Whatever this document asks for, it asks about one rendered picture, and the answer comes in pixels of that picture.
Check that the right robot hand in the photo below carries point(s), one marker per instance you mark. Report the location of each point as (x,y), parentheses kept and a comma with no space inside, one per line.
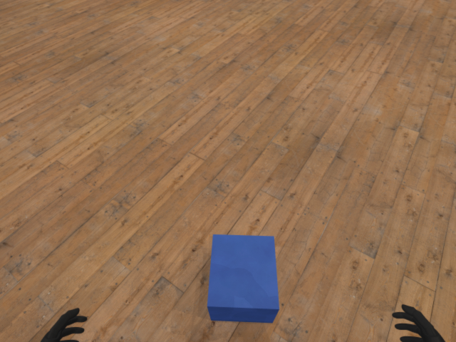
(423,327)

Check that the carton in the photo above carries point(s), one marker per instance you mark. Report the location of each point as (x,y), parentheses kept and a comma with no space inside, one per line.
(243,280)

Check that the left robot hand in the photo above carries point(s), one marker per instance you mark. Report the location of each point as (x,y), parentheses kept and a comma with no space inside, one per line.
(58,331)

